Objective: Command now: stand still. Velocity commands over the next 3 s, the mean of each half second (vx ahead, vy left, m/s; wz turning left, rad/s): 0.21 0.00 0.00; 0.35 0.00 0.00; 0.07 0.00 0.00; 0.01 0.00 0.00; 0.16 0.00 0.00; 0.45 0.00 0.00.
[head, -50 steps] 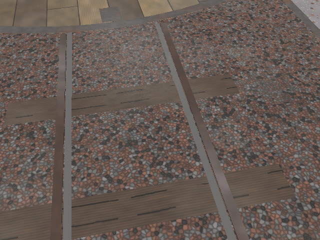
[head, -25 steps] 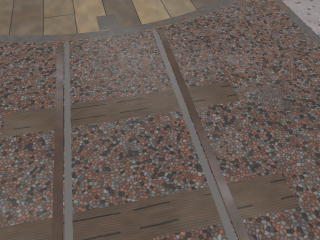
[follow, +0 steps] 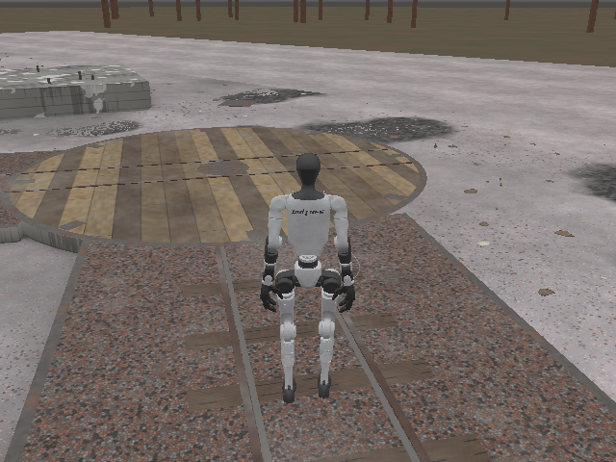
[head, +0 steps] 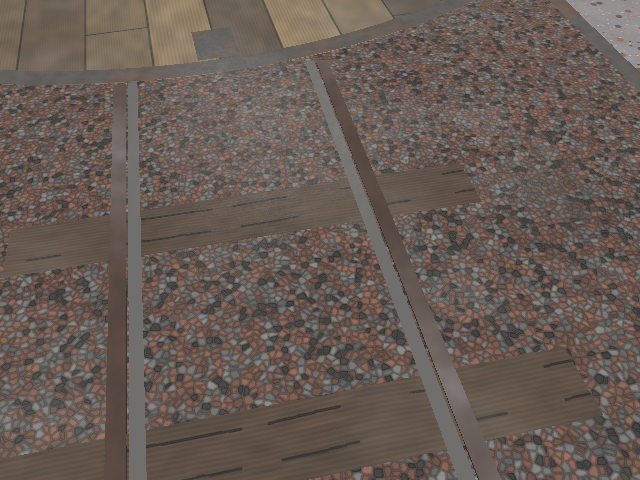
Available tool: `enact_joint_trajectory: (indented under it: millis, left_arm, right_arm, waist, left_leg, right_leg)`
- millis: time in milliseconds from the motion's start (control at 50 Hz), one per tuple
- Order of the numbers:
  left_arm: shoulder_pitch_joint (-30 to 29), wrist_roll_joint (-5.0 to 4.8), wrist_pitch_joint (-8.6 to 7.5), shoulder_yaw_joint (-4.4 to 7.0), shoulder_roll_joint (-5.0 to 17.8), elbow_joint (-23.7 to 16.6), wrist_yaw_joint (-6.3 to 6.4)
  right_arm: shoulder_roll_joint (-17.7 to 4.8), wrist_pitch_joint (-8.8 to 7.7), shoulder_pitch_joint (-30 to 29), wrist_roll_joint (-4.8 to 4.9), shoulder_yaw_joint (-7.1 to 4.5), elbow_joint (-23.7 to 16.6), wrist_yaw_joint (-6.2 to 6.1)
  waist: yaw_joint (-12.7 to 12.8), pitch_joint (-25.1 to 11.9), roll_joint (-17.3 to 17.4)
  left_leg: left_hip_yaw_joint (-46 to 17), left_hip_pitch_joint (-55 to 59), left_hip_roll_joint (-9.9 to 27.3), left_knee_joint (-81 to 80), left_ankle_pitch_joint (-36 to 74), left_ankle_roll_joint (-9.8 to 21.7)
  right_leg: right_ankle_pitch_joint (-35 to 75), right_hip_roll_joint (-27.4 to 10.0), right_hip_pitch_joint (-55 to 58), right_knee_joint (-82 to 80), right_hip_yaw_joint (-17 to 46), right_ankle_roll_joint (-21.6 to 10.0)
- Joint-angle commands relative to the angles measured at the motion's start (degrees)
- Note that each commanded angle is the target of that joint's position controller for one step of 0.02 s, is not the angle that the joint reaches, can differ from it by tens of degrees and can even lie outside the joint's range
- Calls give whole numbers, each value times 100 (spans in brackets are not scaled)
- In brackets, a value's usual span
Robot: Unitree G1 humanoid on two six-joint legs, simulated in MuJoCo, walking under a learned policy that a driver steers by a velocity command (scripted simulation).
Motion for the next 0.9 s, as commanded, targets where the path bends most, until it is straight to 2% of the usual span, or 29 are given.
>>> enact_joint_trajectory:
  millis: [20,100,120,160,200,240,280,300,340,380,420,460,480,500,520,540,560,580,620,660,700,740,760,800,820,840,860,880,900]
  left_arm:
    - [458,0,-14,49,376,-7,11]
    - [481,-1,-15,47,364,3,11]
    - [527,3,-11,42,343,20,7]
    - [531,5,27,117,494,-15,-8]
    - [578,23,62,186,570,-99,-53]
    - [665,14,16,200,516,-194,-92]
    - [805,24,-74,238,558,-259,-122]
    - [934,27,-115,276,641,-263,-139]
    - [1364,38,-160,386,892,-157,-151]
    - [1503,49,-178,450,1009,-128,-150]
    - [1270,40,-220,458,971,-205,-151]
    - [561,-28,-247,452,924,-434,-157]
    - [35,-49,-309,396,753,-658,-185]
    - [-337,-72,-407,308,426,-962,-245]
    - [-488,117,-418,378,758,-1049,-265]
    - [-453,197,-410,398,752,-999,-286]
    - [-339,139,-420,371,600,-953,-320]
    - [-329,100,-410,378,560,-954,-357]
    - [-381,124,-319,396,529,-1007,-402]
    - [-705,138,-251,386,491,-1176,-428]
    - [-1282,116,-230,329,416,-1436,-453]
    - [-1774,72,-227,255,334,-1652,-465]
    - [-1804,63,-223,242,358,-1673,-444]
    - [-1252,46,-252,305,605,-1526,-345]
    - [-606,38,-297,369,766,-1312,-297]
    - [173,59,-351,432,873,-1045,-257]
    - [761,179,-402,505,1088,-836,-219]
    - [1223,296,-440,589,1581,-767,-227]
    - [1197,129,-403,623,1744,-782,-287]
  right_arm:
    - [-360,-13,506,0,-45,-1,-11]
    - [-345,-14,539,-1,-43,7,-11]
    - [-324,-12,600,-10,-38,27,-8]
    - [-443,11,662,-38,-108,7,6]
    - [-490,36,645,-69,-158,-119,51]
    - [-419,-16,640,-71,-159,-252,90]
    - [-393,-120,550,-84,-174,-393,127]
    - [-382,-176,456,-90,-183,-478,156]
    - [-281,-288,167,-130,-179,-686,227]
    - [-359,-378,-86,-157,-214,-886,279]
    - [-320,-464,39,-106,-235,-903,322]
    - [-290,-509,905,-10,-288,-648,338]
    - [-491,-515,1656,-20,-374,-427,299]
    - [-1174,-511,2472,-54,-582,-257,233]
    - [-1201,-422,2540,-75,-608,-175,204]
    - [-973,-385,2044,-122,-537,-328,197]
    - [-860,-380,1654,-131,-494,-450,208]
    - [-776,-393,1419,-124,-447,-512,209]
    - [-663,-459,1272,-68,-370,-514,202]
    - [-660,-505,1376,-38,-330,-448,195]
    - [-678,-534,1324,-49,-291,-449,189]
    - [-721,-561,1257,-47,-269,-453,174]
    - [-763,-574,1272,-45,-265,-426,162]
    - [-905,-617,1270,-27,-277,-381,131]
    - [-982,-627,1196,-16,-287,-383,105]
    - [-1067,-615,1002,38,-303,-403,96]
    - [-1029,-610,977,101,-294,-420,109]
    - [-652,-568,1198,136,-240,-553,105]
    - [-396,-459,2212,396,-265,-413,79]
  waist:
    - [1,351,-4]
    - [0,365,-4]
    - [-1,254,-9]
    - [-5,366,-37]
    - [8,788,-39]
    - [35,1127,-61]
    - [99,1019,-117]
    - [161,898,-231]
    - [319,733,-740]
    - [328,868,-728]
    - [126,907,-549]
    - [-434,706,-373]
    - [-832,524,125]
    - [-1148,322,1545]
    - [-1007,587,1220]
    - [-686,705,364]
    - [-470,644,124]
    - [-307,649,73]
    - [-136,574,337]
    - [-96,601,446]
    - [-104,755,464]
    - [-142,871,552]
    - [-132,872,594]
    - [101,484,667]
    - [368,131,703]
    - [752,-226,703]
    - [970,-547,601]
    - [860,-1202,-445]
    - [409,-2350,-989]
  left_leg:
    - [-566,-487,650,-392,901,157]
    - [-564,-493,648,-396,878,157]
    - [-546,-456,599,-440,482,173]
    - [-456,-632,387,-260,-799,302]
    - [-607,-1131,346,-96,-2210,499]
    - [-847,-1516,419,83,-2518,632]
    - [-905,-1667,406,314,-2090,676]
    - [-801,-1786,315,514,-1838,662]
    - [-156,-2247,-6,1330,-1199,545]
    - [142,-2470,56,1625,-1082,517]
    - [145,-2099,144,1395,-915,503]
    - [133,-346,44,480,-471,534]
    - [-544,1055,334,-142,-598,664]
    - [-2652,2067,1638,-1148,-1105,1091]
    - [-3300,2129,2249,-1144,-137,1373]
    - [-2725,1870,2114,-923,477,1313]
    - [-2262,1629,1907,-942,931,1176]
    - [-1860,1426,1726,-1048,1196,1044]
    - [-1227,1196,1386,-1127,2094,859]
    - [-826,976,1215,-1156,2939,822]
    - [-530,600,1079,-1247,3374,800]
    - [-296,198,976,-1307,3752,742]
    - [-205,106,983,-1196,4423,699]
    - [-107,182,1026,-417,6197,549]
    - [-128,268,1013,252,6515,456]
    - [-83,220,950,1164,6193,372]
    - [-30,-280,718,2278,4923,315]
    - [342,-1195,65,4395,540,209]
    - [-335,-1932,-484,6083,-1930,144]
  right_leg:
    - [846,-739,91,-338,740,-72]
    - [827,-740,85,-342,743,-72]
    - [386,-690,124,-379,729,-83]
    - [-1013,-499,-69,-231,682,-199]
    - [-2589,-493,-579,-145,865,-405]
    - [-3012,-665,-810,-98,1252,-580]
    - [-2850,-879,-593,-178,1695,-745]
    - [-2839,-1015,-337,-340,1977,-851]
    - [-3019,-1538,372,-935,2842,-1189]
    - [-2750,-1929,390,-1123,3297,-1420]
    - [-1787,-1875,129,-977,2903,-1309]
    - [-1009,-1391,-964,-471,1957,-927]
    - [-585,-876,-2040,386,1180,-605]
    - [-841,110,-3169,2398,-73,-208]
    - [-1719,11,-3945,3523,-76,-213]
    - [-1534,-300,-4029,4022,203,-260]
    - [-1164,-413,-3885,4140,282,-245]
    - [-871,-494,-3767,4089,274,-215]
    - [-504,-469,-3551,3949,93,-125]
    - [-206,-364,-3471,3705,-142,-78]
    - [152,-297,-3219,2965,-321,-55]
    - [493,-168,-2569,1942,-514,-101]
    - [588,-44,-2146,1610,-635,-161]
    - [746,277,-1145,1408,-740,-330]
    - [894,376,-523,1255,-616,-422]
    - [1419,292,249,765,-454,-517]
    - [2030,-128,1157,500,-134,-610]
    - [4661,-1762,2195,899,1334,-947]
    - [6317,-2899,3003,727,3157,-2010]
